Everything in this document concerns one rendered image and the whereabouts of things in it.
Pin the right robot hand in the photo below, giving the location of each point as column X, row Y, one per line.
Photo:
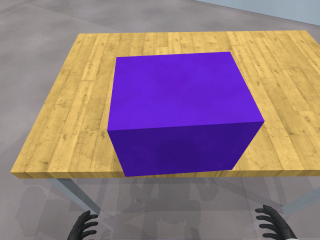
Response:
column 278, row 225

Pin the left robot hand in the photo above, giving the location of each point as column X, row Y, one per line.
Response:
column 80, row 225

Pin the carton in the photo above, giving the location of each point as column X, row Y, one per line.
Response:
column 180, row 113

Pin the table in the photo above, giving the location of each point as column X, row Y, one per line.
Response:
column 281, row 69

